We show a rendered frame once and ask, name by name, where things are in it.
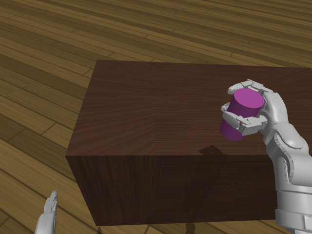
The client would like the left robot hand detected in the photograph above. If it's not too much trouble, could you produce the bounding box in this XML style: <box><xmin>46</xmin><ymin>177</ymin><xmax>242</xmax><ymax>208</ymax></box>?
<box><xmin>35</xmin><ymin>191</ymin><xmax>58</xmax><ymax>234</ymax></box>

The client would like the right robot arm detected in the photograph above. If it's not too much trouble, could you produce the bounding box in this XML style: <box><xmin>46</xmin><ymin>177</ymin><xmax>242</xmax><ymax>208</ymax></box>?
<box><xmin>263</xmin><ymin>123</ymin><xmax>312</xmax><ymax>234</ymax></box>

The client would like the right robot hand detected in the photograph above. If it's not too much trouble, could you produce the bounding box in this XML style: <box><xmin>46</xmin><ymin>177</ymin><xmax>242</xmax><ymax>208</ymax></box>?
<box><xmin>220</xmin><ymin>79</ymin><xmax>289</xmax><ymax>136</ymax></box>

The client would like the can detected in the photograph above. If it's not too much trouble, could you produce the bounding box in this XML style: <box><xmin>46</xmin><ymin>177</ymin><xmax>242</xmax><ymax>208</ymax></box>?
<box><xmin>220</xmin><ymin>88</ymin><xmax>264</xmax><ymax>141</ymax></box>

